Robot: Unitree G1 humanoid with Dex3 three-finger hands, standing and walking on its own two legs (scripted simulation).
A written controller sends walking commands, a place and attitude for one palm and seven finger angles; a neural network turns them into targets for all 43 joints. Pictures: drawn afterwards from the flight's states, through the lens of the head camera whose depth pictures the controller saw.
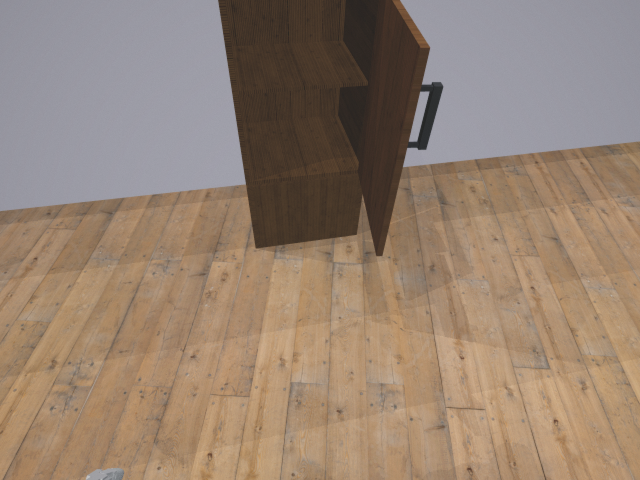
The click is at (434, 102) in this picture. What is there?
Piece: cupboard door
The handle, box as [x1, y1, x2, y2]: [407, 82, 443, 149]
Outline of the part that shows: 440,82 432,82 430,85 421,86 420,91 428,91 429,95 418,140 416,142 408,142 407,147 417,147 418,149 425,149 443,86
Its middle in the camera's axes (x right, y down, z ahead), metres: +0.22 -0.27 +0.85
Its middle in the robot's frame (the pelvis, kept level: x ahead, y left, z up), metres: +0.83 -0.17 +0.03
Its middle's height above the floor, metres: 0.80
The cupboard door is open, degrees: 83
